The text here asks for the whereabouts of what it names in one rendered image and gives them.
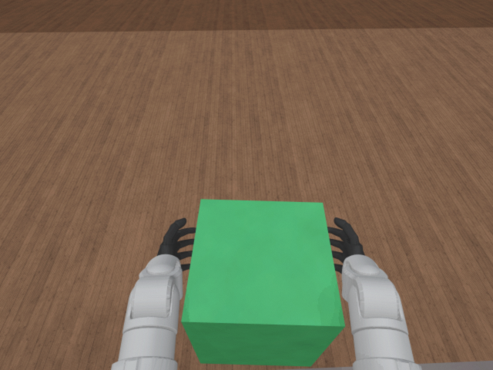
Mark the right robot forearm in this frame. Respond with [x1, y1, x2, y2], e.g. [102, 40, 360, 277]
[342, 254, 422, 370]

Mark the left robot forearm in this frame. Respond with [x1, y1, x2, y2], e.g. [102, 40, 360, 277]
[111, 254, 183, 370]

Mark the robot left hand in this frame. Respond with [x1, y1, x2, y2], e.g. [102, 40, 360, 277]
[157, 218, 196, 271]

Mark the robot right hand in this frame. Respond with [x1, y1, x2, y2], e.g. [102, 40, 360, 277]
[327, 217, 365, 274]

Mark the carton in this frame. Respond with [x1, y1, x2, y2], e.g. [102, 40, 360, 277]
[181, 199, 345, 367]

